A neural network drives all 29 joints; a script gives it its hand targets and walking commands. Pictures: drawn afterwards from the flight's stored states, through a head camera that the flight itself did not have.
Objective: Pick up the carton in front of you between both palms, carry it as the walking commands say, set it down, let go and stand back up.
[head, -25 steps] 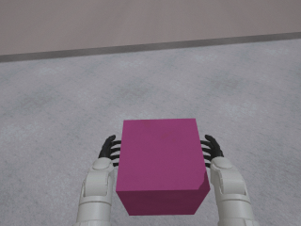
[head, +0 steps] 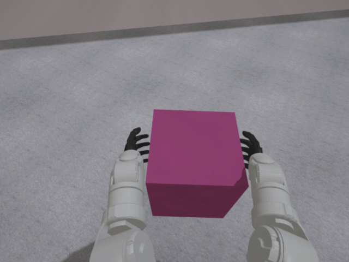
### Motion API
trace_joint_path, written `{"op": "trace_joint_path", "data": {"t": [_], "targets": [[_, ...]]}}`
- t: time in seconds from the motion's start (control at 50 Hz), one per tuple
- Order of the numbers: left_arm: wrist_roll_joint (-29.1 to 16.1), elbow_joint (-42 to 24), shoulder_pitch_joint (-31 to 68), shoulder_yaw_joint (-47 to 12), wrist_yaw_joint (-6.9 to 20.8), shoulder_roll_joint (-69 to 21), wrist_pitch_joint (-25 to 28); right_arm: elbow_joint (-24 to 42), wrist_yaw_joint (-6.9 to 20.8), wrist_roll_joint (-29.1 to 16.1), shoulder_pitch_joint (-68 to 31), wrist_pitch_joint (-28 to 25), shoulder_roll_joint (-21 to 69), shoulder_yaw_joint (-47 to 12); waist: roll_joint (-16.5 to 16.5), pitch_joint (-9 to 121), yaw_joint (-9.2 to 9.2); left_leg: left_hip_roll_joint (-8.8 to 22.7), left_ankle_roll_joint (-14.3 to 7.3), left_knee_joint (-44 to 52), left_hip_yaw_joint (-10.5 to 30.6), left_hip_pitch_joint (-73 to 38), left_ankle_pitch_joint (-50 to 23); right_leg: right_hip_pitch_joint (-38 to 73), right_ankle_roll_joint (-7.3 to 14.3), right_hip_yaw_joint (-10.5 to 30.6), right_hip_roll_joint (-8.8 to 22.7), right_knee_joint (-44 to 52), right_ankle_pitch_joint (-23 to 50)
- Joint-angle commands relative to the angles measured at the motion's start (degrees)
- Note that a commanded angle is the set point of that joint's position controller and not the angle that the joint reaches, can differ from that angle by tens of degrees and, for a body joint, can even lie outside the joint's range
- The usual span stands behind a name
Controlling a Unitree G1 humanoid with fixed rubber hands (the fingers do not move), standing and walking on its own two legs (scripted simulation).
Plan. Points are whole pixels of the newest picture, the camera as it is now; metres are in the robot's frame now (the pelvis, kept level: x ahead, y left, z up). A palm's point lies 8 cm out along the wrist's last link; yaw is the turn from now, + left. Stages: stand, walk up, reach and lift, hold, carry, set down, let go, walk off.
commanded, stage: set down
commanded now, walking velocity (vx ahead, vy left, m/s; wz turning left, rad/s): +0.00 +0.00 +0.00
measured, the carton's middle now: (190, 167) +0.37 -0.01 -0.05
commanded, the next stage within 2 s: none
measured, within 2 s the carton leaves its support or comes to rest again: rests again in 2.00 s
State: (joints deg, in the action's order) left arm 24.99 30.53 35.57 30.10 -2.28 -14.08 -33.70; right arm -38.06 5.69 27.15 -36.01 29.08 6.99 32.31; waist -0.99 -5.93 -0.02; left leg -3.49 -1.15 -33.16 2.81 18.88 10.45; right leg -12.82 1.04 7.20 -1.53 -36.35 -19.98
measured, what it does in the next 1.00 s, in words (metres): lowers itself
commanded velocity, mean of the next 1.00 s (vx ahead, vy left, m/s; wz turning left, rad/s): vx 0.00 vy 0.00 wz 0.00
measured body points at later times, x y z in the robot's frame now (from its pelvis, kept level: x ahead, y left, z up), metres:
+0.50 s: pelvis -0.02 -0.02 -0.11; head +0.23 -0.01 +0.26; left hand +0.42 +0.15 -0.19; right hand +0.44 -0.15 -0.20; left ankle +0.08 +0.10 -0.73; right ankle +0.01 -0.15 -0.73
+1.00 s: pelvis -0.04 -0.02 -0.23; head +0.26 +0.00 +0.11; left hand +0.45 +0.19 -0.33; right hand +0.49 -0.12 -0.34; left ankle +0.08 +0.10 -0.73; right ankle +0.01 -0.15 -0.73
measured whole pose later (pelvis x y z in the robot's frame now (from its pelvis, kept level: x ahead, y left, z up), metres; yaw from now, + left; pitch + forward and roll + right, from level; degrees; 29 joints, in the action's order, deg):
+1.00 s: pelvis -0.04 -0.02 -0.23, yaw -5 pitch +47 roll -4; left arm 13.4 33.8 57.3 29.2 -2.3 -0.9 -15.5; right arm -43.9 -5.4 8.9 -61.8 14.0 -1.9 20.6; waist -2.6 6.9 6.4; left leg -4.6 3.0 -91.4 6.9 114.2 24.0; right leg -107.2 -2.6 3.3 -9.5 -94.8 -34.9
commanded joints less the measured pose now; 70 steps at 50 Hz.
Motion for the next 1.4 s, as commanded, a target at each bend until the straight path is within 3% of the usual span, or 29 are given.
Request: {"op": "trace_joint_path", "data": {"t": [0.0,0.02,0.08,0.32,0.34,0.38,0.48,0.5,0.58,0.68,0.7,0.76,0.82,0.92,0.94,0.96,0.98,1.0,1.02,1.04,1.16,1.22,1.24,1.26,1.28,1.3,1.32,1.34,1.38], "targets": [[-4.6,7.9,30.8,-14.6,7.3,-37.7,3.8,-9.5,8.4,-5.8,-35.1,-3.9,37.0,-13.7,3.1,13.3,1.94,0.5,1.5,3.6,5.4,-16.1,16.1,-20.4,2.7,-3.2,-3.4,4.4,-6.4],[-4.6,8.8,30.7,-11.8,6.9,-38.3,5.6,-5.8,7.8,-3.9,-33.8,-5.6,33.4,-11.5,3.0,10.7,-1.62,0.2,2.0,1.5,4.2,-11.9,11.8,-22.6,3.1,-3.3,-3.2,4.7,-4.0],[-0.6,8.1,27.7,-7.8,5.4,-33.2,9.2,-7.1,7.1,-5.3,-34.5,-8.1,33.4,-12.0,1.1,15.2,1.89,-1.1,1.8,-1.7,1.1,-4.4,4.3,-22.3,1.5,-3.3,-3.2,2.0,-0.1],[-13.4,-1.5,37.6,-36.7,8.6,-43.6,23.6,2.1,7.1,-19.9,-42.0,-23.3,44.4,-37.8,-0.2,68.0,2.96,-2.9,1.8,-28.4,0.9,-3.5,-29.2,-52.3,-2.7,-6.2,-8.6,-19.7,13.2],[-14.0,-1.8,40.6,-38.8,9.2,-45.5,24.1,7.2,6.5,-22.8,-48.7,-22.7,46.6,-42.0,1.4,76.2,5.48,-3.4,2.6,-29.9,-2.3,-0.5,-27.1,-48.9,-2.7,-6.1,-9.4,-22.4,16.2],[-15.8,-2.4,42.7,-39.8,10.7,-45.4,22.0,4.0,5.3,-22.2,-43.6,-20.4,47.4,-41.5,-1.0,73.9,1.17,-4.1,2.3,-32.2,-2.0,7.7,-21.5,-47.2,-3.3,-6.2,-9.1,-23.2,14.9],[-17.4,-3.0,38.8,-42.4,14.1,-42.6,18.2,7.9,5.4,-23.2,-41.7,-16.3,52.7,-44.4,-1.1,75.3,6.47,-4.6,2.6,-35.1,-4.8,24.8,-17.7,-47.8,-4.1,-4.9,-8.8,-28.1,18.4],[-16.6,5.8,37.3,-38.3,14.1,-47.5,16.9,0.8,5.7,-20.1,-44.5,-15.5,47.8,-40.7,-1.2,66.8,3.28,-4.2,2.8,-35.2,-2.8,30.6,-13.0,-53.0,-3.5,-6.6,-8.4,-28.4,12.0],[-15.1,7.6,35.8,-34.2,14.7,-43.2,15.3,-0.8,5.3,-23.1,-46.4,-13.7,54.5,-40.8,-3.2,64.8,9.05,-4.8,2.5,-36.4,-5.0,32.7,-5.2,-58.1,-4.5,-7.0,-9.0,-29.9,3.2],[-13.6,11.1,42.1,-29.8,14.7,-39.5,18.1,-5.1,3.1,-19.5,-46.2,-16.9,48.0,-33.4,-1.8,62.1,4.37,-3.9,2.5,-43.1,-3.8,39.2,-10.6,-67.2,-3.9,-7.3,-9.3,-34.0,6.8],[-12.4,10.9,42.9,-28.6,14.3,-40.9,18.3,-4.2,3.0,-19.4,-48.1,-17.8,47.9,-34.2,0.4,65.3,7.99,-4.8,2.8,-44.2,-4.3,38.7,-11.6,-70.8,-3.5,-5.8,-8.9,-36.0,5.2],[-14.7,12.9,42.0,-27.8,13.4,-40.7,18.8,-8.1,1.7,-16.3,-46.7,-18.7,41.8,-31.1,-0.2,62.0,1.10,-4.3,4.2,-46.5,-2.7,40.0,-12.5,-75.0,-2.9,-8.4,-10.1,-38.0,4.1],[-14.4,6.6,51.0,-29.7,12.3,-36.0,19.8,-4.5,1.1,-20.8,-56.2,-19.4,41.9,-34.4,2.3,66.9,8.19,-4.4,4.9,-49.6,-5.1,42.8,-10.6,-79.6,-2.7,-8.6,-10.9,-42.9,1.6],[-16.4,7.2,47.2,-31.2,11.7,-35.6,18.6,-1.2,-0.3,-24.4,-59.3,-18.5,44.8,-39.1,-3.0,77.7,11.77,-4.6,4.6,-53.8,-4.5,41.4,-13.8,-76.3,-4.7,-10.6,-11.5,-49.4,4.0],[-19.0,6.2,51.8,-30.4,11.5,-38.0,18.4,-4.2,-0.8,-22.2,-60.3,-18.1,43.1,-36.8,-4.1,77.6,5.73,-4.9,5.0,-55.1,-4.6,41.8,-12.1,-76.2,-4.1,-11.6,-11.6,-49.4,2.3],[-17.0,4.8,52.8,-31.7,12.0,-33.4,18.0,0.4,-0.6,-24.9,-63.5,-17.8,42.6,-39.2,-2.7,78.3,11.28,-4.1,4.3,-56.1,-4.8,41.0,-13.7,-79.1,-4.1,-10.1,-11.1,-50.4,2.4],[-17.7,8.4,55.1,-29.0,12.6,-34.7,17.0,-4.0,-0.2,-24.1,-61.9,-16.8,42.7,-37.2,-3.9,73.6,8.70,-4.3,4.7,-55.5,-5.1,45.1,-9.8,-78.8,-3.6,-10.3,-11.8,-48.5,-0.6],[-18.0,9.5,54.1,-30.1,13.3,-37.1,16.5,-1.1,-0.1,-25.9,-64.7,-17.6,40.6,-39.4,0.4,73.8,11.97,-4.1,4.8,-57.7,-6.9,46.8,-10.1,-79.2,-3.3,-9.1,-11.4,-50.0,0.7],[-18.7,7.6,57.4,-32.0,12.8,-34.8,16.9,-4.8,-0.4,-23.9,-62.3,-17.2,43.3,-35.9,0.3,74.2,7.22,-4.3,5.5,-57.3,-5.5,47.2,-9.9,-80.6,-2.9,-10.4,-11.9,-52.1,1.5],[-18.1,7.9,55.6,-29.8,12.8,-35.0,17.0,-2.1,-0.5,-25.5,-68.3,-17.7,39.1,-38.6,-0.3,74.2,11.33,-4.2,5.1,-59.0,-6.3,45.5,-10.3,-81.3,-4.0,-11.1,-11.8,-52.8,-0.6],[-19.3,5.4,64.2,-27.2,12.3,-27.9,17.3,-7.6,-1.7,-23.2,-72.0,-16.2,35.2,-33.0,-3.1,71.3,9.23,-3.9,5.8,-62.5,-6.5,54.7,-6.9,-81.2,-2.8,-10.5,-11.5,-56.6,-0.8],[-18.5,10.2,64.0,-26.2,12.7,-28.6,16.9,-5.7,-1.2,-24.1,-74.6,-17.2,35.5,-34.4,0.0,69.8,13.12,-4.3,5.1,-63.3,-7.0,49.6,-6.7,-90.7,-2.5,-12.1,-11.4,-60.7,-5.3],[-19.0,8.3,66.8,-24.4,12.8,-29.4,17.3,-7.8,-1.2,-23.2,-74.1,-16.5,35.2,-33.7,-3.6,71.9,8.72,-4.2,5.1,-64.0,-6.5,50.3,-4.5,-88.9,-2.9,-13.3,-12.4,-59.3,-6.3],[-18.0,7.9,70.9,-24.6,12.9,-24.9,16.9,-8.1,-0.8,-26.7,-77.0,-16.4,34.1,-34.7,-1.4,71.3,13.68,-3.2,4.7,-65.6,-7.1,49.9,-4.9,-92.5,-2.3,-11.6,-12.3,-61.1,-6.7],[-19.3,9.4,70.2,-24.9,12.5,-25.1,16.4,-8.2,-1.4,-25.2,-79.9,-16.1,30.5,-34.7,-1.9,68.1,10.66,-3.1,5.5,-66.2,-6.9,55.0,-7.9,-88.2,-2.4,-11.4,-11.5,-61.7,-3.2],[-19.6,7.1,72.3,-23.5,12.8,-22.3,17.0,-10.0,-2.0,-25.6,-78.4,-15.7,31.3,-34.7,-3.5,66.0,14.36,-3.0,5.1,-66.0,-7.4,55.4,-5.7,-89.8,-2.5,-11.7,-11.3,-61.9,-6.4],[-20.5,11.5,71.2,-24.4,12.8,-27.6,16.2,-10.5,-2.2,-25.4,-76.2,-16.7,32.1,-32.8,-1.1,68.4,8.82,-2.5,5.4,-66.6,-6.1,52.0,-5.9,-90.8,-2.5,-13.2,-12.3,-62.3,-5.5],[-18.9,8.0,70.6,-24.6,12.7,-23.2,16.7,-11.4,-1.5,-27.0,-75.1,-16.3,32.9,-34.0,0.3,68.9,13.68,-2.4,4.9,-67.8,-6.1,46.0,-11.9,-96.9,-2.9,-12.8,-12.3,-63.7,-6.1],[-19.5,7.9,70.7,-25.9,12.8,-23.1,16.7,-11.8,-1.0,-27.2,-77.6,-16.1,29.8,-34.4,-1.2,67.9,12.61,-2.2,5.6,-70.2,-7.1,52.8,-10.5,-93.4,-2.9,-12.5,-11.4,-65.3,-3.4]]}}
